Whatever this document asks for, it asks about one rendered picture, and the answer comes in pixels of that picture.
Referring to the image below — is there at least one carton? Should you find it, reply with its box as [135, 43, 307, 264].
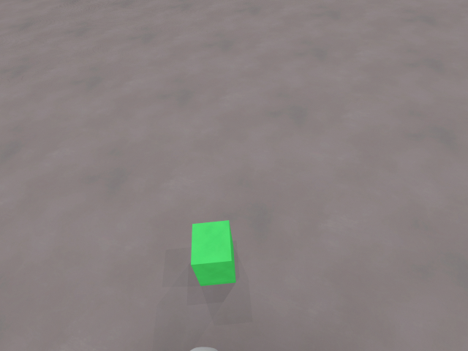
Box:
[191, 220, 236, 286]

